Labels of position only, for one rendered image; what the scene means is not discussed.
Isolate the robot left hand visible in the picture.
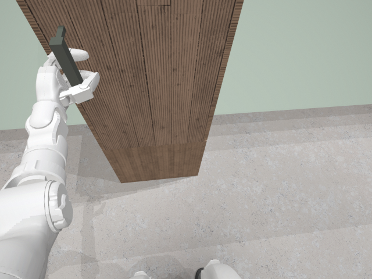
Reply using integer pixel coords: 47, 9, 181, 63
35, 48, 100, 112

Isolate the cupboard door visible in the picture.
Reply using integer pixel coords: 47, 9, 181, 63
23, 0, 237, 150

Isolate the left robot upper arm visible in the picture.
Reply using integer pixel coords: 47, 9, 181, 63
0, 180, 73, 279

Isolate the right robot thigh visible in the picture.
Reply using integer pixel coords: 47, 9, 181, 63
201, 263, 242, 279

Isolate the left robot forearm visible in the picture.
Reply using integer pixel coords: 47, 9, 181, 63
1, 101, 69, 190

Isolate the handle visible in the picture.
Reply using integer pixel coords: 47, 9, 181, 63
49, 26, 89, 102

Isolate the left robot shin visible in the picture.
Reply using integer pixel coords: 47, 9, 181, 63
134, 271, 147, 276

